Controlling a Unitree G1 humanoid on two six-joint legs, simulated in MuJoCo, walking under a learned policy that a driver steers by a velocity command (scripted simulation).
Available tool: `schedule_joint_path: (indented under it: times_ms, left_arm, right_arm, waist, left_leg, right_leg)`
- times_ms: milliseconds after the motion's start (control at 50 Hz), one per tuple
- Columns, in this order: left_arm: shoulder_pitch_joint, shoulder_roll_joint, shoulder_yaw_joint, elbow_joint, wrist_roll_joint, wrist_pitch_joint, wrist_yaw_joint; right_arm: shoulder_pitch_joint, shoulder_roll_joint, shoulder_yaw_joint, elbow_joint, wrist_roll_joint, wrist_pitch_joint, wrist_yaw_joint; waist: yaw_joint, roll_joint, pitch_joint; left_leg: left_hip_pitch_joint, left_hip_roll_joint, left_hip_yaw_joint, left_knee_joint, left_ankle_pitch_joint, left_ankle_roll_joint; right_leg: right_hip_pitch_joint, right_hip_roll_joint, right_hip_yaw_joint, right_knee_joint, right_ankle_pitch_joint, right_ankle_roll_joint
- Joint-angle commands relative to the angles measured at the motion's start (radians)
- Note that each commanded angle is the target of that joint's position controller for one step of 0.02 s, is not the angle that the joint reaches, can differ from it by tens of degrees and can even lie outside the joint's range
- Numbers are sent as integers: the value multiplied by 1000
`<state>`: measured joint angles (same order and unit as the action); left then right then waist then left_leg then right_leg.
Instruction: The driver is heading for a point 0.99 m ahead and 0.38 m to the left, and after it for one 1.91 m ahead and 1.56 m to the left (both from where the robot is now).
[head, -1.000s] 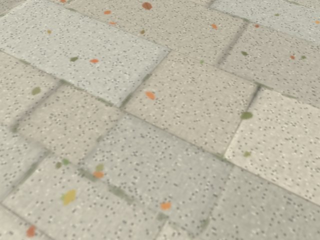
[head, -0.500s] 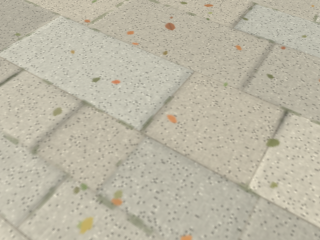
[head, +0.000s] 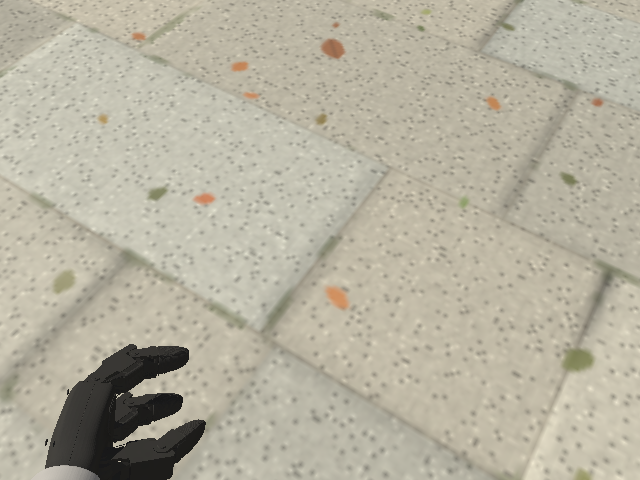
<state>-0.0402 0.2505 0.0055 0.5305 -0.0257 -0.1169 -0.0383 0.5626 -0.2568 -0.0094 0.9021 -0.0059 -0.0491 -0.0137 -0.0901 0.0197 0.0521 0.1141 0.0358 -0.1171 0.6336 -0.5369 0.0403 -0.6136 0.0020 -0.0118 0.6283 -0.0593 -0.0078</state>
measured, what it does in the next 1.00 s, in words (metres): walks ahead, turning left: left foot, then right foot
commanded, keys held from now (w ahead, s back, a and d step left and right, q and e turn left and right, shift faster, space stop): w+q+shift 0.72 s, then w+shift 0.28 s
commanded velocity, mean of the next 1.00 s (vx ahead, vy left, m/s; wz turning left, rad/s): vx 0.99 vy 0.00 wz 0.79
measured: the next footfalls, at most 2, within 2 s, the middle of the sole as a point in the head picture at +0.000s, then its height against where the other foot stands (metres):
left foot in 0.44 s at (216, 422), level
right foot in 0.90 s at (171, 244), level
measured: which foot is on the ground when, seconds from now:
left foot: up 0.00-0.42, down 0.44-0.92, up 0.94-1.00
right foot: down 0.00-0.44, up 0.46-0.88, down 0.90-1.00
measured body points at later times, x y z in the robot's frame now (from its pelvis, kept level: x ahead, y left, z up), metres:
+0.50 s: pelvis +0.41 +0.09 -0.01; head +0.43 +0.13 +0.44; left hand +0.41 +0.39 -0.13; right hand +0.66 -0.12 -0.09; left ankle +0.51 +0.17 -0.70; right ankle +0.25 -0.15 -0.58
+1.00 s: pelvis +0.83 +0.29 +0.02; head +0.83 +0.32 +0.46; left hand +0.77 +0.60 -0.07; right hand +1.07 +0.13 -0.10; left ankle +0.60 +0.22 -0.58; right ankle +0.97 +0.27 -0.70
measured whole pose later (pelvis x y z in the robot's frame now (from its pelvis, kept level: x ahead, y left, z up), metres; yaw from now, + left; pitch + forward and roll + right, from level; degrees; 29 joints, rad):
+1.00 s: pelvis +0.83 +0.29 +0.02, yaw +47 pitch +0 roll -4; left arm 0.14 0.29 0.07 0.63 -0.01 -0.13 -0.02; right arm 0.34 -0.28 -0.04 0.80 0.03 -0.05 0.00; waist -0.02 0.02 0.07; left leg -0.19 -0.08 -0.17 1.26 -0.41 0.10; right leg -0.42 0.08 -0.02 0.59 -0.17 -0.02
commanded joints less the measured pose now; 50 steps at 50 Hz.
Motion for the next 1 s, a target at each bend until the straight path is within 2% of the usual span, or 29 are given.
schedule_joint_path:
  times_ms: [20,40,60,80,100,140,200,240,320,360,400,420,440,460,480,500,520,540,600,680,720,820,860,900,920,940,960,980,1000]
  left_arm:
    - [537,219,98,70,30,5,18]
    - [474,174,87,88,24,4,25]
    - [431,159,85,104,29,5,27]
    - [391,142,84,123,44,2,25]
    - [348,106,77,137,57,-5,27]
    - [274,70,73,162,32,-11,25]
    - [216,108,84,178,28,-17,28]
    - [199,137,90,176,39,-19,35]
    - [272,225,109,191,25,-8,42]
    - [275,288,123,190,17,11,39]
    - [255,339,137,175,4,47,38]
    - [228,337,136,160,-1,54,39]
    - [211,262,112,163,0,43,39]
    - [308,48,55,104,22,3,31]
    - [329,85,34,41,0,-48,26]
    - [183,188,55,25,-25,-69,27]
    - [133,177,54,14,-29,-73,34]
    - [134,157,50,33,1,-65,45]
    - [178,161,63,55,31,-24,42]
    - [-43,87,43,-17,52,-13,41]
    - [-118,56,38,-50,44,-19,29]
    - [-156,107,66,-71,4,-42,8]
    - [-75,158,92,-60,-1,-46,13]
    - [279,222,126,0,-23,-29,38]
    - [506,255,121,45,-6,-16,45]
    - [541,273,124,109,22,-24,16]
    - [499,162,104,91,18,-21,10]
    - [453,115,93,99,24,-10,17]
    - [440,132,94,122,38,-8,13]
  right_arm:
    - [-29,-92,-12,-152,79,-52,5]
    - [-160,-137,-31,-187,92,-51,1]
    - [-220,-126,-27,-199,71,-49,0]
    - [-251,-108,-32,-209,51,-42,6]
    - [-222,-87,-35,-211,56,-22,15]
    - [-216,-46,-34,-219,68,25,19]
    - [-281,-39,-30,-257,45,50,21]
    - [-323,-57,-32,-273,42,44,32]
    - [-473,-87,-35,-312,38,24,72]
    - [-464,-130,-54,-325,47,22,81]
    - [-278,-212,-96,-298,68,38,73]
    - [-67,-279,-134,-246,65,50,66]
    - [90,-332,-164,-189,72,64,47]
    - [-26,-400,-162,-207,59,59,44]
    - [-91,-341,-131,-283,26,17,59]
    - [-98,-256,-119,-296,21,-10,64]
    - [-112,-242,-114,-277,15,-35,71]
    - [-170,-216,-106,-280,15,-49,73]
    - [-258,-182,-92,-297,22,-52,47]
    - [-187,-152,-80,-252,41,-37,2]
    - [-158,-159,-84,-229,40,-23,-4]
    - [-92,-121,-79,-149,43,-21,-14]
    - [-94,-147,-92,-135,30,-9,-18]
    - [-204,-189,-94,-165,-18,-1,4]
    - [-184,-85,-61,-188,-42,-8,11]
    - [31,0,-29,-179,50,-21,15]
    - [-58,-98,-34,-165,76,-22,7]
    - [-238,-146,-40,-203,63,-28,13]
    - [-361,-126,-34,-234,40,-39,15]
  waist:
    - [250,-357,-495]
    - [252,-276,-294]
    - [225,-118,-203]
    - [181,-74,-128]
    - [128,-101,-104]
    - [77,-126,-24]
    - [43,-93,91]
    - [35,-67,116]
    - [90,28,141]
    - [59,-24,88]
    - [-59,-112,-41]
    - [-162,-121,-150]
    - [-222,-10,-169]
    - [-9,407,-119]
    - [25,349,-349]
    - [-17,139,-232]
    - [27,-15,-115]
    - [71,-112,-81]
    - [134,-59,-16]
    - [47,-39,68]
    - [2,9,59]
    - [-38,86,57]
    - [18,116,15]
    - [239,152,-215]
    - [275,-22,-400]
    - [153,-585,-532]
    - [201,-383,-378]
    - [226,-180,-216]
    - [213,15,-96]
  left_leg:
    - [-830,-20,-81,787,103,40]
    - [-921,19,-32,820,164,35]
    - [-895,65,-18,789,217,35]
    - [-844,100,-13,743,253,34]
    - [-781,133,-24,729,270,29]
    - [-771,171,-11,698,222,17]
    - [-839,191,5,632,323,-8]
    - [-836,174,38,517,476,-10]
    - [-768,118,165,225,652,41]
    - [-679,37,253,169,608,73]
    - [-473,-57,313,201,433,115]
    - [-184,-96,297,193,372,150]
    - [82,-92,182,120,383,189]
    - [200,40,-274,-57,286,338]
    - [284,211,-801,-335,-147,449]
    - [176,220,-823,-436,-237,365]
    - [19,206,-769,-447,-184,329]
    - [-111,167,-666,-414,-73,297]
    - [-317,60,-446,-413,154,294]
    - [-422,-37,-262,-413,407,245]
    - [-447,-57,-243,-401,396,204]
    - [-260,27,-272,-351,444,169]
    - [-112,59,-270,-251,827,152]
    - [-165,46,-225,133,1156,111]
    - [-435,-29,-193,509,738,91]
    - [-750,-178,-126,830,49,27]
    - [-860,-81,-105,852,111,43]
    - [-881,-50,-62,833,160,50]
    - [-860,-31,-42,781,174,53]
  right_leg:
    - [1127,-390,870,-359,-872,-170]
    - [999,-377,689,-354,-713,-139]
    - [846,-354,545,-349,-501,-132]
    - [692,-324,427,-365,-359,-138]
    - [592,-307,346,-389,-298,-144]
    - [479,-303,197,-457,-238,-141]
    - [379,-293,15,-524,-105,-132]
    - [374,-246,-106,-547,-56,-122]
    - [519,-229,-249,-562,88,-86]
    - [646,-244,-272,-454,570,-71]
    - [714,-261,-277,-144,1025,-67]
    - [601,-257,-251,129,1049,-67]
    - [367,-159,-231,524,560,-17]
    - [-37,80,-126,987,-502,37]
    - [-189,91,150,1050,-506,-5]
    - [-214,33,176,946,-394,-47]
    - [-195,3,165,836,-330,-58]
    - [-107,-41,175,741,-281,-55]
    - [14,-77,186,551,-226,2]
    - [45,-29,99,170,17,74]
    - [107,12,66,17,150,84]
    - [161,-4,78,-162,266,53]
    - [199,23,41,-167,140,19]
    - [583,-18,37,-87,43,-49]
    - [981,-159,234,47,-141,-97]
    - [1186,-388,884,-275,-598,-275]
    - [1101,-361,942,-372,-804,-238]
    - [948,-321,754,-368,-663,-212]
    - [778,-273,632,-385,-478,-199]
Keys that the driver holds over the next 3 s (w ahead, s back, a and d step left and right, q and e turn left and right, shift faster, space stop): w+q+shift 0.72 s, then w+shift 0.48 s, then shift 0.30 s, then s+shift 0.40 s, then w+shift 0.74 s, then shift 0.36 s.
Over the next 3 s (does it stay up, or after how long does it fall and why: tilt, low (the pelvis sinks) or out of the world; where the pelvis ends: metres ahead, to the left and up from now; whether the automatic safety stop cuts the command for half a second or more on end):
stays up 1.49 0.91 0.04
